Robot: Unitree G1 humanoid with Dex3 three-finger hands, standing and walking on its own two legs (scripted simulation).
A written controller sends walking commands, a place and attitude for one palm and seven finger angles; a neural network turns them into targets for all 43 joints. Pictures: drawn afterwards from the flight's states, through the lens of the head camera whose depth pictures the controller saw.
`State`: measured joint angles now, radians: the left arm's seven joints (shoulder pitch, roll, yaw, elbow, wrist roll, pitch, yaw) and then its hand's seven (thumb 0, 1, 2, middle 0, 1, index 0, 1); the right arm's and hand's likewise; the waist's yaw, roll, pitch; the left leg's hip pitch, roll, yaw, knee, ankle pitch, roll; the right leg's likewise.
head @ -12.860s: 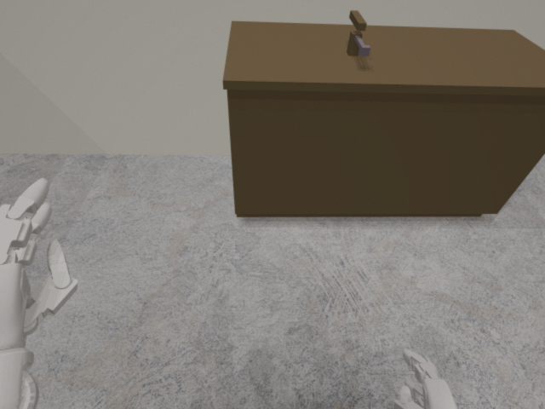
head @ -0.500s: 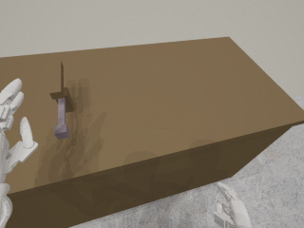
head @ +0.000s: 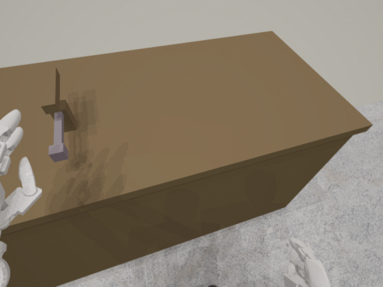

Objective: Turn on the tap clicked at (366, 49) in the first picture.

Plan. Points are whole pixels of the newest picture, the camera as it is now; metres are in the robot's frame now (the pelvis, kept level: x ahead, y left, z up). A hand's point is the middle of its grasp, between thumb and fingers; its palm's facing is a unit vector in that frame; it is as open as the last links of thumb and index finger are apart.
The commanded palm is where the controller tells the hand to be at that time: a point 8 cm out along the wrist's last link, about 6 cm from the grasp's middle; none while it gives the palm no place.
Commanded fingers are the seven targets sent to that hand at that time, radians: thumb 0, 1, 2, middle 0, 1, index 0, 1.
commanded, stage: come to a stop and stand still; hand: left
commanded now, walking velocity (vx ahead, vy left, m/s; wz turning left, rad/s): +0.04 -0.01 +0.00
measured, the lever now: (58, 152) +0.36 +0.31 +0.06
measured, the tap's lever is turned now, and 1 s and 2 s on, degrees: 0 0 0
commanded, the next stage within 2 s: look again from close up in 0.76 s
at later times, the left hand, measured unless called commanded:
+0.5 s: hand (0, 153) +0.26 +0.29 +0.20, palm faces +0.49 -0.78 -0.40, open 7.5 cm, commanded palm +0.17 +0.29 +0.18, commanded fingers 0.00 0.90 0.90 -0.20 -0.30 -0.20 -0.30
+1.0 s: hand (27, 172) +0.24 +0.26 +0.17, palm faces +0.37 -0.87 -0.32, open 7.5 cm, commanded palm +0.18 +0.30 +0.18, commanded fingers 0.00 0.90 0.90 -0.20 -0.30 -0.20 -0.30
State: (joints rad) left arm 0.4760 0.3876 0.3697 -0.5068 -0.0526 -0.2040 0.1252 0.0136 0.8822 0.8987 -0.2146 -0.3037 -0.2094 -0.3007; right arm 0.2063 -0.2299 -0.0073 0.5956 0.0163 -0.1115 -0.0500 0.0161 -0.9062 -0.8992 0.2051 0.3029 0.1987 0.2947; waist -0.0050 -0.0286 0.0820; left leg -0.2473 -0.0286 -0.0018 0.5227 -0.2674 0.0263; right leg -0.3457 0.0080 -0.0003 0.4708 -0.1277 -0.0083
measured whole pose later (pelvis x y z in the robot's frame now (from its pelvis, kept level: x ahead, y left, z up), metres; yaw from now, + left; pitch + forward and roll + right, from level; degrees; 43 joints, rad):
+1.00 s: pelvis +0.02 +0.02 +0.00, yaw -1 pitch -2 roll -1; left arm 0.37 0.35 0.35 -0.43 -0.04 -0.26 0.09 0.02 0.89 0.90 -0.21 -0.30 -0.20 -0.30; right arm 0.19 -0.20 0.02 0.57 0.01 -0.15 -0.01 0.02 -0.91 -0.90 0.21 0.30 0.20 0.29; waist 0.03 -0.04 0.07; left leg -0.14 -0.04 0.02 0.47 -0.29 0.05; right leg -0.24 0.00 0.02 0.41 -0.13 0.02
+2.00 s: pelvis +0.01 -0.04 -0.02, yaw +3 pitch +1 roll +0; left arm 0.39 0.33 0.33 -0.39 -0.17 -0.04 0.15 0.02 0.89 0.90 -0.21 -0.30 -0.21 -0.30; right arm 0.16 -0.25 -0.01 0.66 0.02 -0.13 -0.07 0.02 -0.90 -0.90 0.21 0.30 0.20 0.29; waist 0.05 0.05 -0.03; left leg -0.36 0.01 -0.07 0.73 -0.39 -0.03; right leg -0.45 0.03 -0.10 0.69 -0.28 -0.06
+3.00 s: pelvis +0.02 -0.01 -0.02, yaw +3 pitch +1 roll +0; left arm 0.55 0.20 0.19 -0.51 -0.20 0.03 0.21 0.02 0.89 0.90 -0.20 -0.30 -0.20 -0.30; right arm 0.21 -0.23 0.05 0.62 0.02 -0.21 -0.09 0.02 -0.90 -0.90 0.21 0.30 0.20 0.29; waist 0.08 0.04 -0.06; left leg -0.32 -0.03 -0.06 0.70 -0.39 0.01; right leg -0.40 -0.01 -0.09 0.67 -0.28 -0.03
